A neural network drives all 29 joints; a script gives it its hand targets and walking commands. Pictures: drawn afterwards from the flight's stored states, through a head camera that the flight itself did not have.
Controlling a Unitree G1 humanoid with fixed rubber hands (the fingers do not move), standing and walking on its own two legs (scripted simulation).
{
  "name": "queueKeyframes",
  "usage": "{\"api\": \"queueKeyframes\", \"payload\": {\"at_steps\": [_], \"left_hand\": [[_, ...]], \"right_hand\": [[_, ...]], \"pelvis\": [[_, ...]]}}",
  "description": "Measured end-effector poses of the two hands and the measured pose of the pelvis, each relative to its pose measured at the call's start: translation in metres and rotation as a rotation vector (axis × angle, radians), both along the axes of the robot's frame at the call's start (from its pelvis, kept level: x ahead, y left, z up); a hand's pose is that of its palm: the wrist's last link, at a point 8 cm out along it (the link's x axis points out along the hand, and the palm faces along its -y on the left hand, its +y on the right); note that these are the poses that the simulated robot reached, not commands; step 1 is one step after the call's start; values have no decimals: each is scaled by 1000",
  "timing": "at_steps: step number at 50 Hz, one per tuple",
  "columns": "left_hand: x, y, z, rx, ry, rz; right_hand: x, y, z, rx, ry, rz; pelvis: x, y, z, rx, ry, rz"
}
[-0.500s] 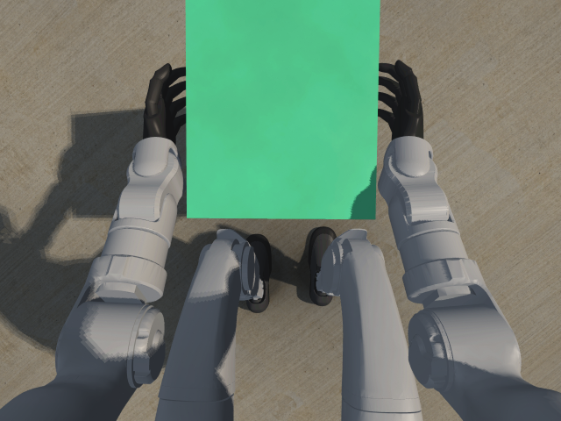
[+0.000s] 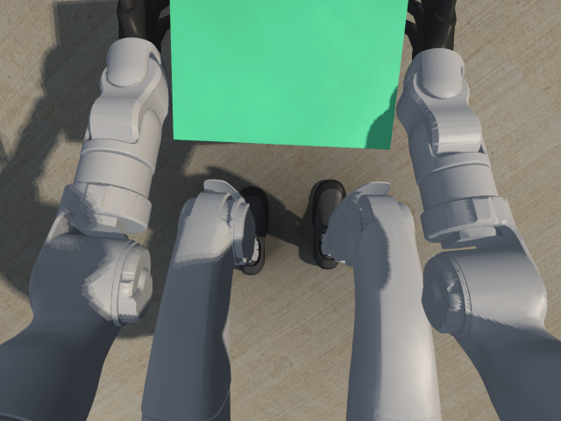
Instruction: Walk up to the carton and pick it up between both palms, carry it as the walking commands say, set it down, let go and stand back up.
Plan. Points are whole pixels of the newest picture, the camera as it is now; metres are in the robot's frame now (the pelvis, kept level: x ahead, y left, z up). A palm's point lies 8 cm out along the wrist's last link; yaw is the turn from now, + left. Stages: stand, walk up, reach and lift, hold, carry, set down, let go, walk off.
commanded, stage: set down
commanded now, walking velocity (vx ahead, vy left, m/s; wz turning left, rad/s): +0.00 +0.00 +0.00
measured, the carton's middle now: (284, 34) +0.51 +0.01 -0.27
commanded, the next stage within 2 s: none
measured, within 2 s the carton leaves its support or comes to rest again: neither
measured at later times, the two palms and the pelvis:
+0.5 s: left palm (165, 11) +0.53 +0.17 -0.26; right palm (408, 18) +0.53 -0.14 -0.27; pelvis +0.00 +0.00 -0.08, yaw +2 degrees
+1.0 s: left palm (173, 13) +0.54 +0.16 -0.30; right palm (404, 15) +0.54 -0.14 -0.29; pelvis +0.00 +0.00 -0.12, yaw +3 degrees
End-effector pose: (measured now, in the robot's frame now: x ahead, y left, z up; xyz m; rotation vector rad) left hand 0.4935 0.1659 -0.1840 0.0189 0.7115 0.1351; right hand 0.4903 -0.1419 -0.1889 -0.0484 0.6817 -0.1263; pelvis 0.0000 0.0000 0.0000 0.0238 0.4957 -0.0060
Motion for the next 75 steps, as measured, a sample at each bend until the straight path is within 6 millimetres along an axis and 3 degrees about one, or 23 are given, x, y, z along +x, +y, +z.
{"api": "queueKeyframes", "payload": {"at_steps": [3,7,14,20,25,29,40,49,75], "left_hand": [[2,1,-10,-6,0,7],[6,-1,-8,-11,-6,4],[31,-5,-6,13,-5,-20],[45,-3,-39,38,19,-44],[42,0,-80,23,87,-32],[45,-1,-94,-5,103,-15],[51,-1,-78,1,19,-14],[47,-1,-111,6,73,-59],[50,-4,-113,-11,56,-68]], "right_hand": [[4,0,-9,5,0,0],[8,-1,-5,-1,-5,-1],[30,-5,-5,32,-2,-32],[44,-2,-38,56,19,-37],[42,1,-79,49,86,-29],[40,0,-95,19,105,-16],[53,0,-74,17,21,-5],[50,-3,-104,61,66,-30],[52,-8,-106,80,54,-19]], "pelvis": [[-4,0,-13,0,-2,5],[-8,0,-24,-3,-27,9],[-13,-1,-42,-4,-36,16],[-9,-3,-64,-3,8,25],[-1,-3,-82,-5,32,34],[4,-3,-96,-12,21,49],[-1,-5,-115,-16,-35,57],[4,-5,-119,-18,14,58],[2,-5,-135,-20,-12,59]]}}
